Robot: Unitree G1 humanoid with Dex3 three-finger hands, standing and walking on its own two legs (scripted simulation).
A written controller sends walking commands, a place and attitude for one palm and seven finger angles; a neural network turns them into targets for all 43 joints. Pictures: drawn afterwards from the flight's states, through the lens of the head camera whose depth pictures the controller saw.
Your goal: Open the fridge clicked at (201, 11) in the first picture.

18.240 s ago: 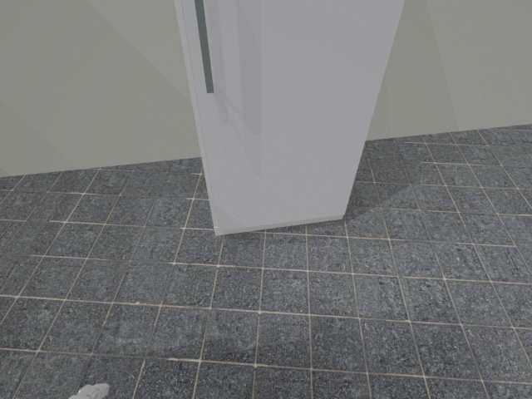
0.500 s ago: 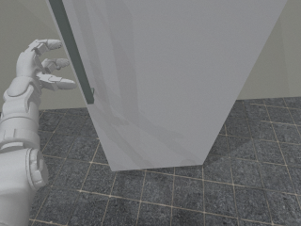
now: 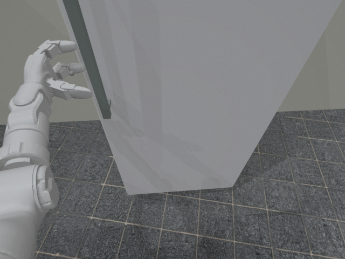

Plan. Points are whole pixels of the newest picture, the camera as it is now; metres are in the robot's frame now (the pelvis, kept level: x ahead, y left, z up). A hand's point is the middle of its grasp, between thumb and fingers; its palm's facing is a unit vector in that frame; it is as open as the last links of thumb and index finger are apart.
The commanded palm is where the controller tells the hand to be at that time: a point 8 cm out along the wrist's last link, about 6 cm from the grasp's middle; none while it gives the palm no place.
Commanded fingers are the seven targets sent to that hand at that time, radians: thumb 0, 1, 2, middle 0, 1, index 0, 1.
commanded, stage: slide the fingers in behind the handle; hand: left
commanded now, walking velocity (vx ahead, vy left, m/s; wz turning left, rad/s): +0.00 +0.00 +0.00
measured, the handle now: (84, 31) +0.51 +0.18 +0.27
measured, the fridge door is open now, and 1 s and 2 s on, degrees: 0 0 0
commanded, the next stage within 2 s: grip the handle and tug to test in 1.70 s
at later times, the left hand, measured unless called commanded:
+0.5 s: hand (76, 79) +0.45 +0.20 +0.19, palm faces +0.09 -1.00 +0.02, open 14.0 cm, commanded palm +0.43 +0.25 +0.19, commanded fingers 0.00 -0.50 0.30 -0.30 -1.20 -0.30 -1.20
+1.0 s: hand (93, 75) +0.46 +0.17 +0.19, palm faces +0.06 -1.00 +0.01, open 14.0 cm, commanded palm +0.43 +0.22 +0.19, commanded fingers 0.00 -0.50 0.30 -0.30 -1.20 -0.30 -1.20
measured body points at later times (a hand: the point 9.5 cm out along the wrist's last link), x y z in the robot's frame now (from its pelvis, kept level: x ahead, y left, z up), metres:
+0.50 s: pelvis -0.01 +0.00 +0.00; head +0.01 +0.00 +0.45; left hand +0.44 +0.26 +0.19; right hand +0.08 -0.26 -0.10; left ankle +0.02 +0.09 -0.73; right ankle -0.04 -0.11 -0.73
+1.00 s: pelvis +0.00 -0.01 +0.00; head +0.02 -0.02 +0.45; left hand +0.45 +0.22 +0.20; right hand +0.05 -0.28 -0.12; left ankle +0.02 +0.09 -0.73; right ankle -0.04 -0.11 -0.73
